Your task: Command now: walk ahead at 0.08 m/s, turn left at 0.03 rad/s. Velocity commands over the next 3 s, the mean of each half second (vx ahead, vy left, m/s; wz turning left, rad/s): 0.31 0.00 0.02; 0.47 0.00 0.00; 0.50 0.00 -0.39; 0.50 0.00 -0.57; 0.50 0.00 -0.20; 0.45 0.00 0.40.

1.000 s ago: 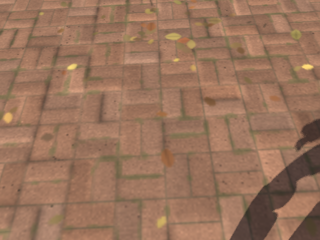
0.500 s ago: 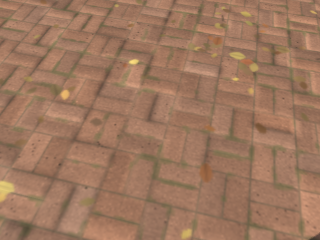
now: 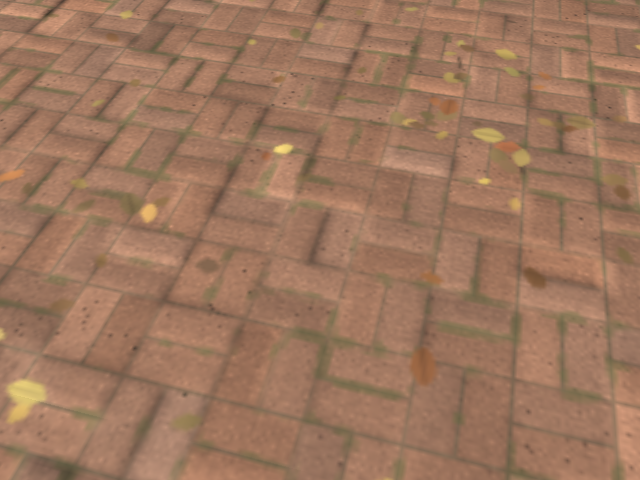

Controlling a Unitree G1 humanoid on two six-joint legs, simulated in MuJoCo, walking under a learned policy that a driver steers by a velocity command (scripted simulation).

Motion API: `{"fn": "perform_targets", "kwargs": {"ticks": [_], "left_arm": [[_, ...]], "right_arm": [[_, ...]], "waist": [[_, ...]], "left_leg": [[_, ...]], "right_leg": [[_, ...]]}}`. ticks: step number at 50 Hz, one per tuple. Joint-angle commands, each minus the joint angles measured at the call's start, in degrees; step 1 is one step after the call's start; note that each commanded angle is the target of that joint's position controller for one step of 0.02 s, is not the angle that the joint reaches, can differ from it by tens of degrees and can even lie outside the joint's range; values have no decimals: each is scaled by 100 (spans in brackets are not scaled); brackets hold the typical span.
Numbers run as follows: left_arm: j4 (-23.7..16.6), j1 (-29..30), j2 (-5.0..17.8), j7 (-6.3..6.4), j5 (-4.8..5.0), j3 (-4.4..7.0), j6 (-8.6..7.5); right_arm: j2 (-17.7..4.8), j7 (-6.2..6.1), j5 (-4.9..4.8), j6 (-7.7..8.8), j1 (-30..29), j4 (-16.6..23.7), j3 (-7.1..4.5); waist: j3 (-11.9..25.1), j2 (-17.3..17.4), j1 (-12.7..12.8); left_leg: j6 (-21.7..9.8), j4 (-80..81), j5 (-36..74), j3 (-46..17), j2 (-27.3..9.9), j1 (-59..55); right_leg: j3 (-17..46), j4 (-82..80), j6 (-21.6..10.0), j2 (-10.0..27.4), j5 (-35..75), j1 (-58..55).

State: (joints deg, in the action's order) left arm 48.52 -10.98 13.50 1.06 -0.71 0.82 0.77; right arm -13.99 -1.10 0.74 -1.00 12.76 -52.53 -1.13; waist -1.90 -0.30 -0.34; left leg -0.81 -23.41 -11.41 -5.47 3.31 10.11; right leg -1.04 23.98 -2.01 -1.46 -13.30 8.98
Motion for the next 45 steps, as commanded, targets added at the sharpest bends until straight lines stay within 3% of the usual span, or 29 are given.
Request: {"fn": "perform_targets", "kwargs": {"ticks": [1,3,4,6,7,8,10,11,12,13,14,15,17,20,23,26,29,31,32,33,34,35,36,37,38,40,42,45], "left_arm": [[-39,-187,725,-4,-21,192,-36],[22,-309,868,-31,-32,246,15],[83,-458,921,-35,-21,268,16],[226,-602,1070,-19,-28,359,-27],[236,-560,1033,-29,-34,370,-63],[223,-426,1024,-53,-38,376,-99],[166,-26,982,-109,2,391,-140],[123,122,852,-119,-4,373,-162],[-65,385,467,-151,9,262,-213],[-267,546,388,-178,-44,235,-276],[-203,578,758,-176,-128,321,-298],[-82,337,688,-232,-91,319,-341],[51,172,625,-321,-124,309,-386],[10,387,496,-368,-182,271,-318],[-252,1027,376,-368,-151,204,-283],[-490,1568,283,-368,-94,130,-274],[-582,1606,370,-320,-61,142,-276],[-420,990,503,-239,-61,221,-311],[-186,268,615,-188,-59,293,-350],[148,-702,758,-122,-95,382,-404],[325,-1671,1212,-50,-229,506,-448],[366,-1731,1622,-97,-253,573,-427],[332,-1184,1292,-144,-36,532,-389],[219,-542,898,-163,10,431,-415],[224,-307,606,-190,-18,357,-480],[392,-318,316,-162,-25,259,-568],[568,-651,306,-152,-16,240,-661],[732,-1026,439,-129,6,252,-695]], "right_arm": [[-607,-27,12,50,79,22,-122],[-681,9,79,23,31,27,-161],[-630,37,86,43,-73,72,-154],[-400,97,126,138,-190,131,-99],[-425,117,135,196,-208,138,-102],[-428,142,110,250,-95,108,-106],[-338,171,64,342,548,-156,-105],[-450,135,62,388,1062,-359,-150],[-874,61,107,443,1685,-497,-253],[-1328,72,77,449,2151,-666,-386],[-1016,67,115,444,1760,-603,-318],[-844,70,93,477,1345,-466,-271],[-665,58,49,565,1043,-395,-214],[-490,51,5,644,1366,-599,-150],[-476,38,13,641,1612,-747,-124],[-531,34,33,640,1725,-835,-118],[-631,20,33,643,1682,-902,-134],[-727,6,21,647,1478,-899,-154],[-780,3,17,630,1413,-903,-172],[-779,11,7,616,1344,-883,-168],[-513,31,5,611,1452,-740,-99],[76,79,-117,599,2083,-703,-30],[-495,76,24,585,1625,-685,-171],[-549,114,35,605,1142,-530,-208],[-417,136,33,630,894,-480,-184],[-238,199,135,516,919,-494,-169],[-121,254,148,420,864,-471,-167],[-108,295,169,336,158,-226,-160]], "waist": [[108,10,78],[-272,-215,144],[-456,-347,202],[-572,-746,182],[-541,-666,153],[-463,-596,33],[-444,-591,-336],[-458,-324,-542],[-361,757,-782],[-515,1573,-864],[-770,642,-596],[-664,396,-314],[-421,398,-96],[-321,481,-125],[-483,491,-241],[-571,624,-350],[-589,666,-255],[-279,633,93],[112,550,413],[615,393,813],[1297,-205,1053],[1822,-1462,618],[1186,-643,488],[415,-340,265],[106,-89,164],[4,-245,-115],[15,-267,-180],[-246,-216,-121]], "left_leg": [[-222,305,-778,-453,-362,271],[-368,-63,-2134,-296,-162,904],[-384,-328,-2154,-165,-115,1217],[-305,-1144,-1154,489,-77,1384],[-294,-1318,-960,542,-227,1225],[-328,-1182,-1027,583,-258,945],[-489,-282,-886,755,-98,-394],[-571,156,-1029,444,-138,-1190],[-856,1114,-2318,-1328,-1215,-1845],[-1382,1930,-3266,-3247,-2333,-1979],[-1467,1813,-2875,-3072,-2372,-1633],[-1332,1749,-2402,-2561,-2107,-1461],[-1088,1821,-1287,-1710,-1712,-1453],[-1056,1750,287,-937,-1450,-1462],[-1094,1696,1317,-541,-1369,-1318],[-1045,1644,1962,-254,-1312,-1076],[-971,1509,2693,-154,-1477,-1140],[-808,756,4336,50,-1500,-1245],[-719,-110,4972,182,-1416,-1251],[-614,-1288,4594,367,-1187,-765],[-542,-3038,2451,563,-849,355],[-360,-4942,-1836,551,227,2064],[-497,-5331,-1477,-4,-125,2499],[-535,-5152,-837,101,-432,2576],[-528,-4871,-490,158,-620,2379],[-436,-4438,-338,213,-819,1881],[-350,-4210,-307,337,-826,1842],[-197,-3655,164,539,-950,2467]], "right_leg": [[727,-577,-226,536,-1159,-34],[1136,-796,-493,686,-2725,230],[1508,-1021,-661,914,-3120,214],[2340,-1583,-1021,1620,-3297,108],[2425,-1697,-1090,1755,-3049,273],[2258,-1669,-1051,1689,-2816,414],[1526,-1247,-818,1218,-2549,1255],[1120,-607,-650,857,-2463,1883],[382,876,-355,247,-2009,2774],[-167,2197,-279,-210,-1783,3626],[288,2920,-342,138,-1438,3699],[388,3106,-357,277,-991,3530],[279,3176,-254,475,-391,3268],[0,3192,-9,499,47,3282],[-221,2638,155,487,308,3372],[-415,1755,102,372,607,2872],[-494,1179,-149,248,672,2282],[-544,958,-369,1,482,1375],[-578,736,-484,-163,470,580],[-492,473,-610,-108,558,-666],[998,283,-845,1218,-642,-2022],[3969,-671,-1550,2611,-1214,-2884],[4095,-1065,-1467,2342,-1640,-2163],[3101,-1120,-1338,2159,-1382,-1306],[2444,-1277,-1244,1889,-555,-684],[1569,-1435,-1021,1471,392,-43],[1226,-1507,-1045,1386,1069,43],[882,-1746,-1059,1290,1228,-38]]}}
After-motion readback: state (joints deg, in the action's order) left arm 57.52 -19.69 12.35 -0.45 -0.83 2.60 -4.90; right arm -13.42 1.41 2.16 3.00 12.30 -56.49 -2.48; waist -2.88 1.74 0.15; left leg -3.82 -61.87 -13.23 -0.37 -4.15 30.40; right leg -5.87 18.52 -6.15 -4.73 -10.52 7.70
